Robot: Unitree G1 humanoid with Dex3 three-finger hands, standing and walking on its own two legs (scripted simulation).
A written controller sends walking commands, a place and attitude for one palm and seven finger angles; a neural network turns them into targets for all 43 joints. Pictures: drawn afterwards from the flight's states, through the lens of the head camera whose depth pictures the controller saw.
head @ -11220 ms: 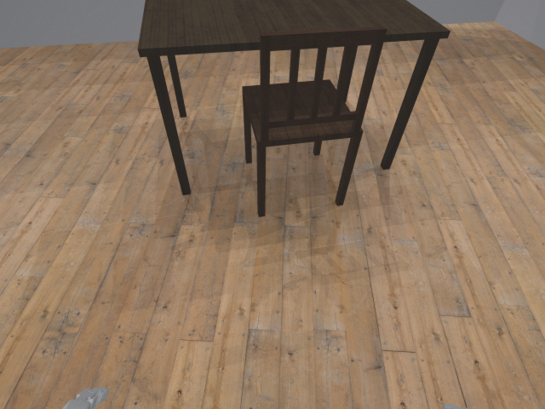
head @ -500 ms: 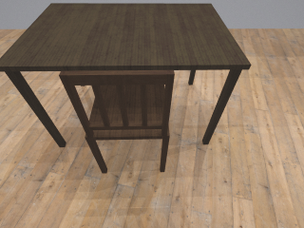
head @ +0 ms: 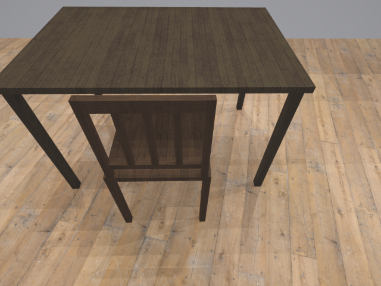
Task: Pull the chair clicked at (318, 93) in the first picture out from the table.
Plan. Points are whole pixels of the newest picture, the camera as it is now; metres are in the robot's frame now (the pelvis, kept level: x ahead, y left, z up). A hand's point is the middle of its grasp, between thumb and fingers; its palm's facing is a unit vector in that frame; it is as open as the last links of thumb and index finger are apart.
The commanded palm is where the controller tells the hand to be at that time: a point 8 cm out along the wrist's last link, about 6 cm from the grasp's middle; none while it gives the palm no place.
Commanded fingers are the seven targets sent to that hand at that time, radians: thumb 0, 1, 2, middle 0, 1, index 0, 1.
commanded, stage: look again from close up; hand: left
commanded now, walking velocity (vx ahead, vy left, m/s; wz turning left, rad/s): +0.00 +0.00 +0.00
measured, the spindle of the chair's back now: (151, 140) +0.57 +0.17 -0.11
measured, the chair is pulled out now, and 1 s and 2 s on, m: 0.00 0.00 0.00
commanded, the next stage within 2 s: shuffle to correct the standing spot in 0.08 s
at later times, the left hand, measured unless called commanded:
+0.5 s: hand out of the picture -0.01 +0.15 -0.19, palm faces +0.11 -0.98 -0.14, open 7.3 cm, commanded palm none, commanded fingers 0.00 0.90 0.90 -0.20 -0.30 -0.20 -0.30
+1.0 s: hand (147, 267) +0.20 +0.13 -0.19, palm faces +0.06 -0.97 -0.21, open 7.3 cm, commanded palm none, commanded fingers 0.00 0.90 0.90 -0.20 -0.30 -0.20 -0.30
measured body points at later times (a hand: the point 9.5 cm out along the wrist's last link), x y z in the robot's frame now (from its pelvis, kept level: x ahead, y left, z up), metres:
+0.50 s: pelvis +0.05 +0.00 -0.02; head +0.06 +0.01 +0.43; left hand -0.01 +0.20 -0.18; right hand +0.04 -0.23 -0.17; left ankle +0.00 +0.11 -0.74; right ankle -0.05 -0.09 -0.74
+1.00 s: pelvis +0.16 -0.05 -0.02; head +0.19 -0.06 +0.43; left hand +0.20 +0.18 -0.17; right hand +0.16 -0.29 -0.17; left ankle +0.09 +0.07 -0.69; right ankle +0.20 -0.17 -0.74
